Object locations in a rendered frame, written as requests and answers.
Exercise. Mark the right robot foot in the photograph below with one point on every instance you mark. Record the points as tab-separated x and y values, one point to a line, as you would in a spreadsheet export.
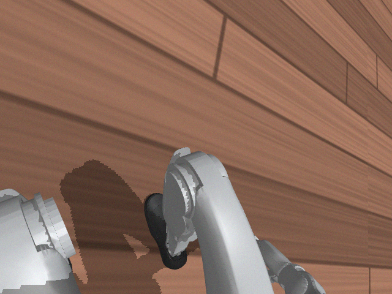
157	227

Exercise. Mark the right robot hand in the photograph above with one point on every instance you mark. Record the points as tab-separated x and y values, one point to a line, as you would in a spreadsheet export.
273	259

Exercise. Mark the right robot arm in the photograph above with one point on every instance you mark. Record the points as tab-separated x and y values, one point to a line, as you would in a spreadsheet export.
295	280

